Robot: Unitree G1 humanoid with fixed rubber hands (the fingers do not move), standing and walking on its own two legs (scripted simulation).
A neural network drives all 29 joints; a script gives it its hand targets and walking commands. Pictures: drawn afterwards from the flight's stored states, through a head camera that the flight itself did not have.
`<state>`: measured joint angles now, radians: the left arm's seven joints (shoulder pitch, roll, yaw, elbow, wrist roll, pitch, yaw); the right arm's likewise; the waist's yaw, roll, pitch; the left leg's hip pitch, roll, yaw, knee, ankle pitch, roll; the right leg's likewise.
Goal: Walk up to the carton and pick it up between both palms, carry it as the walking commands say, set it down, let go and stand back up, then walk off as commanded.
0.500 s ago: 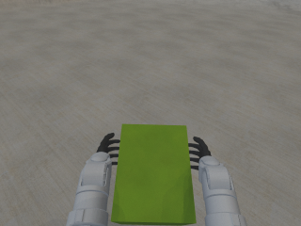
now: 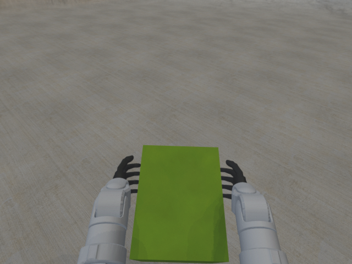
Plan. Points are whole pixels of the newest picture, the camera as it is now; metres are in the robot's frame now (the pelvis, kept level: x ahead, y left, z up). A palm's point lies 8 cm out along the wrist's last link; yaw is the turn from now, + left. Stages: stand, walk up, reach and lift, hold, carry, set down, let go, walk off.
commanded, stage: carry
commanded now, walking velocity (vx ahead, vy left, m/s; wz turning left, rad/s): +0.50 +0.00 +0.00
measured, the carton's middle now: (178, 206) +0.30 +0.00 -0.03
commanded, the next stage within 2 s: none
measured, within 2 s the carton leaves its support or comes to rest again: neither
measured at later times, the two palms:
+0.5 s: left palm (127, 131) +0.44 +0.14 +0.11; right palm (226, 134) +0.43 -0.13 +0.11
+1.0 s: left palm (129, 90) +0.73 +0.18 +0.07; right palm (198, 91) +0.73 -0.08 +0.07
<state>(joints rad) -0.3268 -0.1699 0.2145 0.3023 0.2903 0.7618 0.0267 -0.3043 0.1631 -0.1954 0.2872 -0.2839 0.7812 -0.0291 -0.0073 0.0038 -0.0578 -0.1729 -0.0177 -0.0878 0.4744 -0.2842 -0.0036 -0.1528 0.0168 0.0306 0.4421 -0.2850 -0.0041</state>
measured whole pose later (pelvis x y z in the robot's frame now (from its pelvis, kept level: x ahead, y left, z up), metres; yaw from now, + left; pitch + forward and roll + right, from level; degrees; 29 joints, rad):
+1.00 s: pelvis +0.45 +0.05 -0.02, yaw -2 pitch +5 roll +1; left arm -0.22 -0.14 0.04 -0.38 0.06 1.21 0.26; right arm -0.24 0.15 -0.02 -0.35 -0.08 1.20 -0.27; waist 0.02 -0.02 -0.02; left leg -0.47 0.05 0.27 0.48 -0.10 0.09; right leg -0.21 -0.10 -0.07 0.92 -0.51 0.03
